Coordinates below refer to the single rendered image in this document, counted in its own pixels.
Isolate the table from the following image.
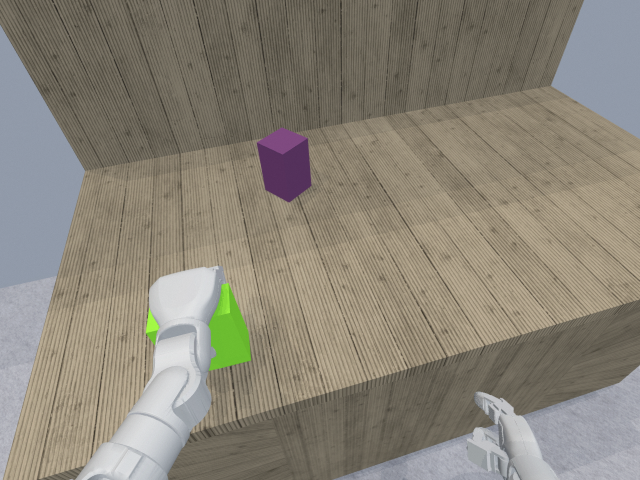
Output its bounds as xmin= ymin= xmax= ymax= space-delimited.
xmin=0 ymin=0 xmax=640 ymax=480

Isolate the robot left hand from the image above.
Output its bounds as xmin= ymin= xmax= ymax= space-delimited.
xmin=149 ymin=266 xmax=226 ymax=359

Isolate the right robot forearm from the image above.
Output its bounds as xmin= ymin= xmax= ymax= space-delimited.
xmin=507 ymin=455 xmax=560 ymax=480

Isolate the left robot forearm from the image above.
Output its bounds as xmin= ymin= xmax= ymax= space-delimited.
xmin=75 ymin=318 xmax=211 ymax=480

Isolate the robot right hand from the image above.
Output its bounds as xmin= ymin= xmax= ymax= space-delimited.
xmin=467 ymin=392 xmax=543 ymax=480

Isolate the sponge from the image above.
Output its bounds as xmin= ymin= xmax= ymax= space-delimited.
xmin=146 ymin=283 xmax=251 ymax=371

